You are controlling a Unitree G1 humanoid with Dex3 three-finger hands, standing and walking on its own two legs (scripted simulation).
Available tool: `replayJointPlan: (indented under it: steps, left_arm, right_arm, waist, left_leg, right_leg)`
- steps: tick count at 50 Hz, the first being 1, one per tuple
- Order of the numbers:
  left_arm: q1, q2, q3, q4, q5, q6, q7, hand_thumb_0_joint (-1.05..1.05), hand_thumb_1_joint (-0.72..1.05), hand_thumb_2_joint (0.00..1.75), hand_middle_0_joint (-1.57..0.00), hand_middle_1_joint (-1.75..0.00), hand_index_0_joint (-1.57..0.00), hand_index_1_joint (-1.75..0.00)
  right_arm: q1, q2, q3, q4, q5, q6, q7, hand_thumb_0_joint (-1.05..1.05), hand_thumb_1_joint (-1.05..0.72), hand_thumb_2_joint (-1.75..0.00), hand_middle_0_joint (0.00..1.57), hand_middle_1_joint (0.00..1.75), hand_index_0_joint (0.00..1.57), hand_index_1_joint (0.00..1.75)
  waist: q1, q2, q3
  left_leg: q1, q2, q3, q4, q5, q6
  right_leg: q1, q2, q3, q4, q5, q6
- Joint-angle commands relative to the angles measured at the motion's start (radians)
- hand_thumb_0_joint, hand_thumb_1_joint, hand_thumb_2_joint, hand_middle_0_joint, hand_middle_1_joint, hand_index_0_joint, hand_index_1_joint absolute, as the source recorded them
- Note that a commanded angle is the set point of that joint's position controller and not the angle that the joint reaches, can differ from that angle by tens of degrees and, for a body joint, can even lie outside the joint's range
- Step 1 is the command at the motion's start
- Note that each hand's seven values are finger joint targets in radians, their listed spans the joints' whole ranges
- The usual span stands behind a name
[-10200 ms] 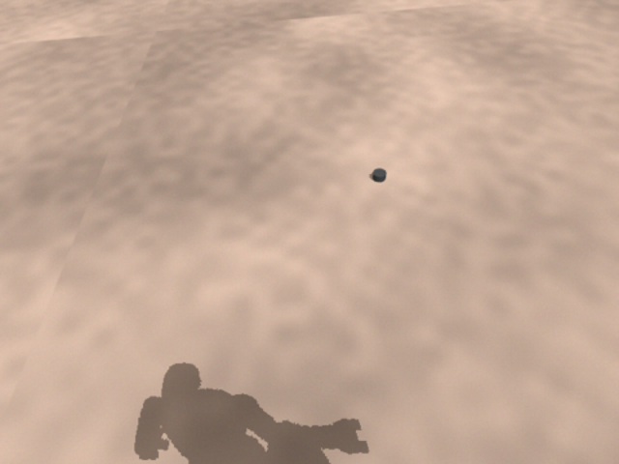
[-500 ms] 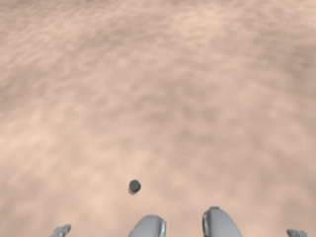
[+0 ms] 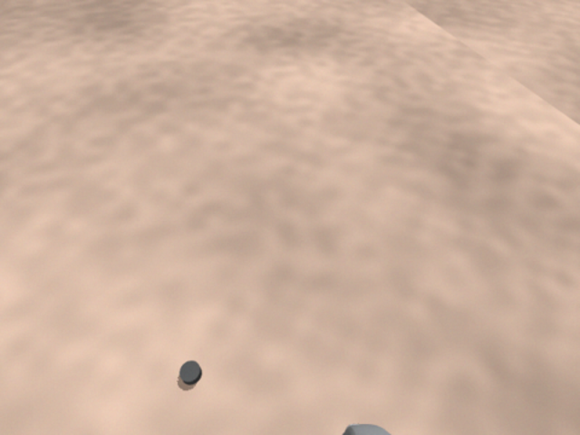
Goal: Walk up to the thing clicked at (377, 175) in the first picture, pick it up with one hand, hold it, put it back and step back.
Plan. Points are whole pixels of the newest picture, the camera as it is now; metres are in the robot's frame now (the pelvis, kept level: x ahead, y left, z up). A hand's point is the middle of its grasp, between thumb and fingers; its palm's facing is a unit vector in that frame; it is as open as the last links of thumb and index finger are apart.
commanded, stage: walk up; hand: left
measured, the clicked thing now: (190, 372) +0.43 +0.31 -0.74
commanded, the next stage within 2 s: stand in 0.04 s
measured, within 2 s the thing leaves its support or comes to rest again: neither
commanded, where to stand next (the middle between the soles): +0.11 +0.01 m, yaw +4 degrees
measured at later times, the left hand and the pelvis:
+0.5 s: hand out of the picture +0.12 +0.20 -0.12, palm faces -0.02 -0.94 -0.35, open 7.4 cm; pelvis +0.03 -0.05 +0.02, yaw +1 degrees
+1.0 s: hand out of the picture +0.11 +0.21 -0.13, palm faces -0.01 -0.94 -0.34, open 7.4 cm; pelvis +0.03 -0.04 +0.03, yaw +0 degrees
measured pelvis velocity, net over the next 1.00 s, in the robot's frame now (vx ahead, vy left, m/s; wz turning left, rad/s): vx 0.03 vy -0.04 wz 0.00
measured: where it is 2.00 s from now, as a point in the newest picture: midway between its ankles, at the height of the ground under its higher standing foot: outside the picture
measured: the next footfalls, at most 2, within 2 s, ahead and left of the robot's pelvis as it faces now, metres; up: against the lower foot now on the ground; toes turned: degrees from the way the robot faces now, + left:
right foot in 0.02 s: +0.09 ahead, -0.15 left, +0.00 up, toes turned +0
left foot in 0.20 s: +0.10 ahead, +0.11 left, +0.00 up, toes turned +1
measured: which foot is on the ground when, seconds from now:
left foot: down 0.00-0.02, up 0.04-0.18, down 0.20-1.00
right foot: up 0.00-0.00, down 0.02-1.00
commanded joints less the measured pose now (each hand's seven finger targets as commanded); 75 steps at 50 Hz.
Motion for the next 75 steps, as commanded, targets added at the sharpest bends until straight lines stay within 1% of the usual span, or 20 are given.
replayJointPlan:
  steps: [1,2,3,4,6,8,9,10,11,12,13,14,16,24,29,36,42,52,56,75]
  left_arm:
    - [0.316,0.245,0.088,0.001,-0.001,-0.082,0.052,0.00,0.90,0.90,-0.20,-0.30,-0.20,-0.30]
    - [0.139,0.307,0.052,-0.054,-0.002,-0.089,0.066,0.00,0.90,0.90,-0.20,-0.30,-0.20,-0.30]
    - [0.051,0.329,0.058,-0.069,-0.001,-0.079,0.076,0.00,0.90,0.90,-0.20,-0.30,-0.20,-0.30]
    - [-0.009,0.266,0.035,-0.109,-0.010,-0.083,0.079,0.00,0.90,0.90,-0.20,-0.30,-0.20,-0.30]
    - [-0.083,0.230,0.019,-0.119,-0.017,-0.081,0.090,0.00,0.90,0.90,-0.20,-0.30,-0.20,-0.30]
    - [-0.132,0.204,-0.003,-0.104,-0.033,-0.074,0.084,0.00,0.90,0.90,-0.20,-0.30,-0.20,-0.30]
    - [-0.114,0.171,-0.011,-0.095,-0.035,-0.068,0.085,0.00,0.90,0.90,-0.20,-0.30,-0.20,-0.30]
    - [-0.076,0.111,-0.027,-0.096,-0.047,-0.060,0.085,0.00,0.90,0.90,-0.20,-0.30,-0.20,-0.30]
    - [-0.043,0.113,-0.025,-0.073,-0.055,-0.042,0.086,0.00,0.90,0.90,-0.20,-0.30,-0.20,-0.30]
    - [-0.047,0.110,-0.021,-0.050,-0.051,-0.041,0.085,0.00,0.90,0.90,-0.20,-0.30,-0.20,-0.30]
    - [-0.058,0.122,-0.021,-0.032,-0.039,-0.046,0.078,0.00,0.90,0.90,-0.20,-0.30,-0.20,-0.30]
    - [-0.096,0.146,-0.022,-0.026,-0.026,-0.052,0.072,0.00,0.90,0.90,-0.20,-0.30,-0.20,-0.30]
    - [-0.153,0.191,-0.019,-0.023,-0.008,-0.066,0.070,0.00,0.90,0.90,-0.20,-0.30,-0.20,-0.30]
    - [-0.185,0.124,-0.034,0.048,-0.033,-0.075,0.078,0.00,0.90,0.90,-0.20,-0.30,-0.20,-0.30]
    - [-0.242,0.130,-0.032,0.076,-0.029,-0.061,0.077,0.00,0.90,0.90,-0.20,-0.30,-0.20,-0.30]
    - [-0.252,0.117,-0.032,0.117,-0.029,-0.057,0.072,0.00,0.90,0.90,-0.20,-0.30,-0.20,-0.30]
    - [-0.270,0.128,-0.031,0.145,-0.025,-0.045,0.070,0.00,0.90,0.90,-0.20,-0.30,-0.20,-0.30]
    - [-0.252,0.125,-0.034,0.157,-0.027,-0.042,0.071,0.00,0.90,0.90,-0.20,-0.30,-0.20,-0.30]
    - [-0.243,0.120,-0.036,0.157,-0.026,-0.046,0.072,0.00,0.90,0.90,-0.20,-0.30,-0.20,-0.30]
    - [-0.221,0.113,-0.040,0.158,-0.025,-0.043,0.077,0.00,0.90,0.90,-0.20,-0.30,-0.20,-0.30]
  right_arm:
    - [-0.090,-0.117,-0.026,-0.118,0.006,0.021,0.011,0.00,-0.90,-0.90,0.20,0.30,0.20,0.30]
    - [-0.172,-0.010,-0.004,-0.157,0.059,0.020,-0.020,0.00,-0.90,-0.90,0.20,0.30,0.20,0.30]
    - [-0.210,-0.121,-0.032,-0.155,0.056,0.028,-0.046,0.00,-0.90,-0.90,0.20,0.30,0.20,0.30]
    - [-0.138,-0.152,-0.042,-0.134,0.071,0.027,-0.043,0.00,-0.90,-0.90,0.20,0.30,0.20,0.30]
    - [-0.011,-0.114,-0.033,-0.047,0.074,0.022,-0.036,0.00,-0.90,-0.90,0.20,0.30,0.20,0.30]
    - [0.050,-0.123,-0.038,0.017,0.058,0.009,-0.029,0.00,-0.90,-0.90,0.20,0.30,0.20,0.30]
    - [0.050,-0.146,-0.041,0.026,0.048,0.001,-0.030,0.00,-0.90,-0.90,0.20,0.30,0.20,0.30]
    - [-0.003,-0.195,-0.042,0.002,0.032,-0.001,-0.030,0.00,-0.90,-0.90,0.20,0.30,0.20,0.30]
    - [-0.092,-0.249,-0.040,-0.026,0.032,0.002,-0.024,0.00,-0.90,-0.90,0.20,0.30,0.20,0.30]
    - [-0.180,-0.242,-0.035,-0.023,0.031,0.008,-0.019,0.00,-0.90,-0.90,0.20,0.30,0.20,0.30]
    - [-0.217,-0.191,-0.018,-0.017,0.035,0.018,-0.014,0.00,-0.90,-0.90,0.20,0.30,0.20,0.30]
    - [-0.229,-0.146,-0.006,-0.014,0.049,0.026,-0.014,0.00,-0.90,-0.90,0.20,0.30,0.20,0.30]
    - [-0.175,-0.113,0.009,0.035,0.057,0.029,-0.010,0.00,-0.90,-0.90,0.20,0.30,0.20,0.30]
    - [-0.243,-0.084,0.032,0.121,0.050,0.010,-0.008,0.00,-0.90,-0.90,0.20,0.30,0.20,0.30]
    - [-0.297,-0.077,0.038,0.160,0.046,0.023,-0.008,0.00,-0.90,-0.90,0.20,0.30,0.20,0.30]
    - [-0.335,-0.089,0.040,0.197,0.043,0.017,-0.012,0.00,-0.90,-0.90,0.20,0.30,0.20,0.30]
    - [-0.340,-0.090,0.042,0.220,0.041,0.025,-0.012,0.00,-0.90,-0.90,0.20,0.30,0.20,0.30]
    - [-0.323,-0.095,0.041,0.228,0.038,0.027,-0.010,0.00,-0.90,-0.90,0.20,0.30,0.20,0.30]
    - [-0.324,-0.092,0.042,0.228,0.037,0.022,-0.013,0.00,-0.90,-0.90,0.20,0.30,0.20,0.30]
    - [-0.334,-0.092,0.043,0.227,0.040,0.027,-0.014,0.00,-0.90,-0.90,0.20,0.30,0.20,0.30]
  waist:
    - [0.177,-0.001,-0.085]
    - [0.112,-0.225,-0.040]
    - [0.106,-0.063,-0.015]
    - [0.033,0.040,0.015]
    - [-0.016,-0.071,-0.072]
    - [-0.048,-0.098,-0.097]
    - [-0.037,-0.055,-0.110]
    - [0.004,0.055,-0.123]
    - [0.047,0.106,-0.090]
    - [0.074,0.143,-0.057]
    - [0.074,0.105,-0.025]
    - [0.044,0.039,0.002]
    - [0.004,-0.020,0.015]
    - [0.025,0.008,-0.151]
    - [0.024,0.040,-0.085]
    - [0.035,0.084,-0.130]
    - [0.031,0.078,-0.084]
    - [0.030,0.054,-0.096]
    - [0.030,0.062,-0.139]
    - [0.034,0.070,-0.133]
  left_leg:
    - [-0.380,-0.062,-0.015,0.254,-0.163,0.102]
    - [-0.450,-0.170,-0.019,0.329,-0.230,0.039]
    - [-0.272,-0.114,-0.168,0.336,-0.229,0.049]
    - [-0.227,-0.091,-0.153,0.314,-0.190,0.034]
    - [-0.143,-0.060,-0.070,0.106,-0.138,0.029]
    - [0.086,-0.092,-0.024,-0.163,0.156,0.027]
    - [0.135,-0.048,-0.125,-0.236,0.323,0.030]
    - [0.165,0.075,-0.327,-0.293,0.373,0.073]
    - [0.019,0.180,-0.424,-0.347,0.187,0.156]
    - [-0.145,0.149,-0.377,-0.320,0.075,0.176]
    - [-0.186,0.070,-0.269,-0.304,-0.065,0.109]
    - [-0.118,-0.028,-0.168,-0.247,-0.068,0.052]
    - [-0.004,-0.080,-0.116,-0.207,0.040,0.016]
    - [0.166,-0.001,-0.131,-0.302,0.442,0.010]
    - [0.122,-0.005,-0.118,-0.368,0.274,-0.008]
    - [0.152,0.016,-0.118,-0.394,0.353,-0.014]
    - [0.116,0.010,-0.119,-0.429,0.203,-0.015]
    - [0.108,0.007,-0.124,-0.432,0.192,-0.005]
    - [0.143,0.022,-0.124,-0.421,0.319,-0.003]
    - [0.163,0.019,-0.115,-0.428,0.339,-0.004]
  right_leg:
    - [0.515,0.012,0.006,-0.313,0.090,-0.003]
    - [0.282,-0.358,0.558,-0.503,0.231,-0.119]
    - [0.033,-0.425,0.641,-0.503,0.204,-0.271]
    - [0.059,-0.353,0.494,-0.441,0.333,-0.256]
    - [0.134,-0.271,0.288,-0.327,0.472,-0.191]
    - [0.050,-0.158,0.130,-0.231,0.570,-0.113]
    - [0.031,-0.111,0.084,-0.161,0.543,-0.067]
    - [-0.031,-0.038,0.043,-0.096,0.425,-0.025]
    - [0.039,0.006,0.001,-0.105,0.082,-0.018]
    - [0.184,-0.014,0.029,-0.159,0.022,-0.023]
    - [0.209,-0.041,0.072,-0.284,0.036,-0.028]
    - [0.120,-0.086,0.165,-0.365,0.052,-0.056]
    - [0.026,-0.161,0.241,-0.476,0.039,-0.080]
    - [0.251,-0.102,0.084,-0.422,0.567,-0.009]
    - [0.219,-0.102,0.095,-0.504,0.339,-0.010]
    - [0.264,-0.096,0.079,-0.496,0.434,-0.011]
    - [0.215,-0.090,0.091,-0.541,0.246,-0.009]
    - [0.207,-0.091,0.091,-0.548,0.215,-0.006]
    - [0.248,-0.096,0.079,-0.512,0.387,-0.009]
    - [0.255,-0.100,0.069,-0.517,0.401,-0.003]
